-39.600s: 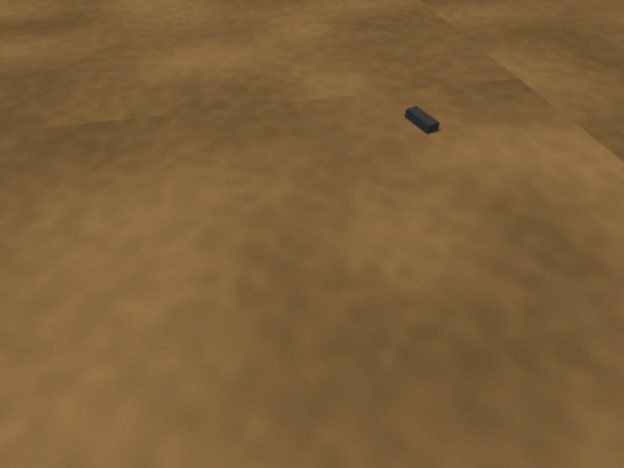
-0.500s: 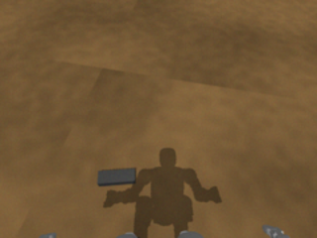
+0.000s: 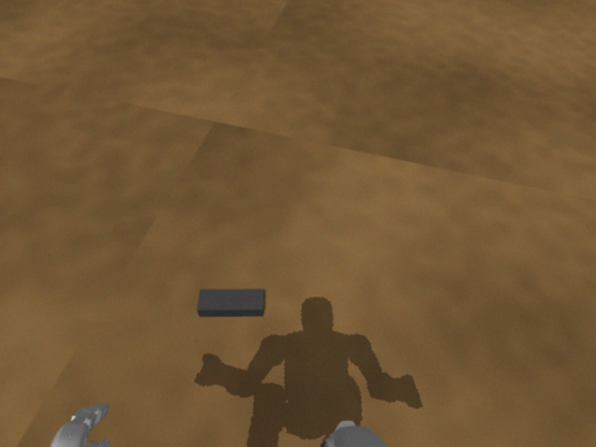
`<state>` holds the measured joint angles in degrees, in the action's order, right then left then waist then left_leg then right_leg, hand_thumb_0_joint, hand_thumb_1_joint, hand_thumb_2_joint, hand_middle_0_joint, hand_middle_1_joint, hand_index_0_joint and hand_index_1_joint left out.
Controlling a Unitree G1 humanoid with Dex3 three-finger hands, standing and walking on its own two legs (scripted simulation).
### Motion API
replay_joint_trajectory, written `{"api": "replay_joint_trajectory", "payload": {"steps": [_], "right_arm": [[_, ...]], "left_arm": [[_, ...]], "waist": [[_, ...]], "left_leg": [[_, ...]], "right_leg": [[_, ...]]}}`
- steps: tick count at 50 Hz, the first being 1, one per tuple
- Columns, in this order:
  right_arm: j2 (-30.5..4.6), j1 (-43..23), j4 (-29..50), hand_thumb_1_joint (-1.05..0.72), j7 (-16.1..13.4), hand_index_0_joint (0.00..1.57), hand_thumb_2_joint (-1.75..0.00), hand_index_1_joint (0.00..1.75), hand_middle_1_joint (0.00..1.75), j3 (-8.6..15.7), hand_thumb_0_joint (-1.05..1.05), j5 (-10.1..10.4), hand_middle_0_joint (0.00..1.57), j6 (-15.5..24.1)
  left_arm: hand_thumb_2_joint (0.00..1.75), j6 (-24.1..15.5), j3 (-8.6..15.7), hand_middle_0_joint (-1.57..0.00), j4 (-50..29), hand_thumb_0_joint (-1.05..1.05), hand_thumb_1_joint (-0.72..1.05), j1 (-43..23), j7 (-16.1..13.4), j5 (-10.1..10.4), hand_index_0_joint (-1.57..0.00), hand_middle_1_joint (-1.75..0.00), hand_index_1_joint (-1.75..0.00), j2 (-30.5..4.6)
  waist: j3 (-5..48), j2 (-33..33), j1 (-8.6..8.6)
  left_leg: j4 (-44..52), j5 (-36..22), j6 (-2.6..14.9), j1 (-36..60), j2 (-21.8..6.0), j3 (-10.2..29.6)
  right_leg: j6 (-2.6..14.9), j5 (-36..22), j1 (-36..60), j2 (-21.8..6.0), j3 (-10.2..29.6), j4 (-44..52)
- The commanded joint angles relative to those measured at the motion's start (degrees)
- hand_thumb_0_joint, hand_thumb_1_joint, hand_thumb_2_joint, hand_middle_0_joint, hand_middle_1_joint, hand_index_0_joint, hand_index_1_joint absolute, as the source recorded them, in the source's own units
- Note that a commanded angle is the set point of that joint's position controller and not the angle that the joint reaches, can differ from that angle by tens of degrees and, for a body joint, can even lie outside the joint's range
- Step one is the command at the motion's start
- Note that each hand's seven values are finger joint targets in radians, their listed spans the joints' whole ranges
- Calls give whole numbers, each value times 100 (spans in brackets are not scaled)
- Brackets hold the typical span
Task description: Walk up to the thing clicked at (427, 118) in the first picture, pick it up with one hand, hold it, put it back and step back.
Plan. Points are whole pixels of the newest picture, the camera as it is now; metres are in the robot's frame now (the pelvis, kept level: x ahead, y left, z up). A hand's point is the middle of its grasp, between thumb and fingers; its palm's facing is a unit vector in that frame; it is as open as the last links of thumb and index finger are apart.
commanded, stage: step back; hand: left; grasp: from above
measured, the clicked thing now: (231, 302) +0.64 +0.20 -0.73
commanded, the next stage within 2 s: none
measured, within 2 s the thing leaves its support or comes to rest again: neither
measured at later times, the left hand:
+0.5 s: hand out of the picture -0.10 +0.23 -0.13, palm faces -0.05 -0.91 -0.41, open 7.4 cm
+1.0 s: hand out of the picture -0.23 +0.21 -0.15, palm faces +0.02 -0.94 -0.33, open 7.4 cm
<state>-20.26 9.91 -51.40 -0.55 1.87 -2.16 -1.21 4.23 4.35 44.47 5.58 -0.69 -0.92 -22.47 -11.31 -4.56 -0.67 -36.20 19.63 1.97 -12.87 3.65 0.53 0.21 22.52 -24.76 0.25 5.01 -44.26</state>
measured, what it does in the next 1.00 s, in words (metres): walks backwards: right foot, then left foot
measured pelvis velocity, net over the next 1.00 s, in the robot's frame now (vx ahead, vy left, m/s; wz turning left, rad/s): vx -0.33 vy -0.05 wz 0.02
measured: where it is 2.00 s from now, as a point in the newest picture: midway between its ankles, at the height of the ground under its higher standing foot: outside the picture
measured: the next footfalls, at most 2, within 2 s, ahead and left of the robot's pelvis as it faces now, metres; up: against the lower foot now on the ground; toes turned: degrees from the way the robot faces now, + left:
right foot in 0.38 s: -0.12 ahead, -0.16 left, +0.00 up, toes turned -2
left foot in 0.74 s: -0.24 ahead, +0.07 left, +0.00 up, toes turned +0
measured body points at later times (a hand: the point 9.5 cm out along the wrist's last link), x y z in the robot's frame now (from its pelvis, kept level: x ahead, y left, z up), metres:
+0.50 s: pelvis -0.17 -0.04 +0.00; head -0.14 -0.06 +0.45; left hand -0.09 +0.27 -0.10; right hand -0.07 -0.36 -0.12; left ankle -0.08 +0.10 -0.67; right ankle -0.16 -0.15 -0.72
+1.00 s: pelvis -0.33 -0.05 +0.01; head -0.28 -0.02 +0.45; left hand -0.23 +0.26 -0.12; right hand -0.22 -0.36 -0.09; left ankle -0.28 +0.07 -0.72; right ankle -0.38 -0.21 -0.64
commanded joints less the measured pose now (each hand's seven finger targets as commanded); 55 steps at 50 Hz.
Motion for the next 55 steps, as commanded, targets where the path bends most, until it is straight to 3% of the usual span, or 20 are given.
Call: {"api": "replay_joint_trajectory", "payload": {"steps": [1, 3, 9, 13, 18, 19, 20, 21, 22, 25, 31, 34, 37, 38, 39, 40, 41, 44, 51, 55], "right_arm": [[-1897, -263, 596, -90, -112, 20, -90, 30, 30, 517, 0, -23, 20, 195], [-1492, -664, 693, -90, -137, 20, -90, 30, 30, 403, 0, -14, 20, 204], [-1425, 60, 731, -90, -150, 20, -90, 30, 30, 487, 0, 93, 20, 189], [-1638, 69, 842, -90, -142, 20, -90, 30, 30, 571, 0, 42, 20, 138], [-1745, -556, 982, -90, -114, 20, -90, 30, 30, 560, 0, 73, 20, -37], [-1539, -475, 971, -90, -100, 20, -90, 30, 30, 508, 0, 122, 20, -65], [-1175, -412, 1056, -90, -122, 20, -90, 30, 30, 413, 0, 163, 20, -70], [-1317, -549, 1074, -90, -231, 20, -90, 30, 30, 510, 0, 137, 20, -80], [-1643, -466, 926, -90, -234, 20, -90, 30, 30, 629, 0, 115, 20, -87], [-1368, 285, 527, -90, -126, 20, -90, 30, 30, 480, 0, 195, 20, -41], [-1110, 136, 691, -90, -185, 20, -90, 30, 30, 304, 0, 126, 20, 115], [-1108, 446, 611, -90, -174, 20, -90, 30, 30, 331, 0, 82, 20, 149], [-1271, 961, 346, -90, -164, 20, -90, 30, 30, 451, 0, 51, 20, 147], [-1713, 875, 371, -90, -162, 20, -90, 30, 30, 560, 0, -41, 20, 136], [-2313, 433, 537, -90, -110, 20, -90, 30, 30, 640, 0, -46, 20, 100], [-2522, 235, 660, -90, -126, 20, -90, 30, 30, 676, 0, -56, 20, 128], [-2265, -90, 686, -90, -190, 20, -90, 30, 30, 643, 0, -55, 20, 181], [-1597, -445, 795, -90, -209, 20, -90, 30, 30, 409, 0, -61, 20, 169], [-1545, 250, 656, -90, -98, 20, -90, 30, 30, 468, 0, -16, 20, 55], [-1690, -261, 713, -90, -27, 20, -90, 30, 30, 486, 0, 46, 20, -99]], "left_arm": [[90, -89, 408, -20, -421, 0, 90, -181, -114, -40, -20, -30, -30, -1107], [90, -84, 384, -20, -208, 0, 90, 548, -67, 72, -20, -30, -30, -962], [90, -150, 387, -20, -236, 0, 90, 562, -49, -40, -20, -30, -30, -970], [90, -160, 359, -20, -213, 0, 90, 554, -14, -46, -20, -30, -30, -946], [90, -207, 430, -20, 372, 0, 90, 1633, 90, -88, -20, -30, -30, -941], [90, -216, 503, -20, 348, 0, 90, 1552, 100, -162, -20, -30, -30, -1142], [90, -232, 621, -20, 179, 0, 90, 1435, 114, -221, -20, -30, -30, -1628], [90, -190, 712, -20, -186, 0, 90, 702, 106, -225, -20, -30, -30, -2246], [90, -215, 681, -20, -357, 0, 90, 148, 58, -202, -20, -30, -30, -2154], [90, -268, 489, -20, -462, 0, 90, -482, 6, -178, -20, -30, -30, -1234], [90, -241, 472, -20, -414, 0, 90, 495, -98, -209, -20, -30, -30, -1094], [90, -183, 432, -20, -484, 0, 90, 453, -123, -155, -20, -30, -30, -1166], [90, -42, 324, -20, -631, 0, 90, 212, -56, -43, -20, -30, -30, -1120], [90, -33, 260, -20, -673, 0, 90, 289, -30, -16, -20, -30, -30, -903], [90, -56, 270, -20, -760, 0, 90, 23, -53, 25, -20, -30, -30, -905], [90, -52, 391, -20, -753, 0, 90, -326, -107, -41, -20, -30, -30, -1121], [90, -36, 417, -20, -640, 0, 90, -270, -86, -55, -20, -30, -30, -1253], [90, -15, 379, -20, -279, 0, 90, 365, -35, 60, -20, -30, -30, -1034], [90, -319, 230, -20, -168, 0, 90, 291, -33, -27, -20, -30, -30, -881], [90, -466, 249, -20, 542, 0, 90, 1231, -25, -95, -20, -30, -30, -900]], "waist": [[783, 1244, 223], [812, 1133, -259], [1285, 1257, 208], [1492, 1489, 318], [1663, 1524, -150], [1452, 913, -112], [1111, -633, -188], [756, -1432, -362], [244, -1304, -145], [454, -331, 335], [1172, -761, -292], [1513, -891, -233], [1643, -196, 75], [1612, 824, 0], [1321, 1891, 52], [1109, 2025, 336], [909, 1654, 158], [976, 962, -230], [1571, 1652, 326], [1808, 1628, -87]], "left_leg": [[1830, -2319, 1170, -739, -2277, 2185], [1539, -2724, 642, -141, -1530, 1109], [1209, -2689, 1116, 1256, -1751, 1268], [1146, -2512, 1265, 1167, -2025, 1398], [742, -1140, 622, -471, -1569, 959], [355, -208, 312, -1199, -1138, 842], [-893, 1010, -103, -2302, -52, 495], [-2400, 1509, -299, -1629, 133, 549], [-3121, 1235, -272, -1154, -126, 864], [-3318, 319, -227, -1315, 363, 872], [-1658, 1097, -401, -1878, 50, 411], [-191, 851, -270, -1143, -284, 146], [1490, -1074, -35, 31, -368, 210], [1530, -1515, 332, 517, -1373, 1647], [1737, -2060, 1088, 116, -2449, 2791], [1936, -2043, 1715, -949, -2969, 3421], [1856, -2163, 1693, -1226, -2907, 3062], [1253, -2974, 985, -701, -1680, 1159], [782, -2237, 1159, 1171, -1604, 1012], [202, -1325, 733, 138, -1447, 794]], "right_leg": [[84, 939, -32, 558, 843, -2586], [116, 305, -498, 733, 858, -2866], [-295, 442, -684, 525, 533, -2046], [-272, 778, -95, 154, 244, -821], [126, -602, 1812, 83, -428, 1789], [286, -350, 1932, -174, 217, 1978], [708, 539, 1631, -1311, 2042, 2588], [1598, 1448, -365, -2419, 2953, 3332], [1677, 1949, -1423, -2545, 3159, 3674], [842, -124, -306, -1061, 681, 2656], [1115, -2488, 2255, -1314, 580, 1765], [1084, -3321, 2406, -1500, 653, 1286], [586, -2238, 1496, -1078, 307, 688], [289, -988, 324, -539, -10, 44], [74, 1035, -400, 283, -560, -920], [-5, 1549, 24, 147, 274, -2085], [24, 1291, 200, 84, 580, -2654], [63, 543, -172, 601, 621, -3201], [-223, 704, -49, 115, -217, -28], [102, -536, 1577, 179, -547, 2394]]}}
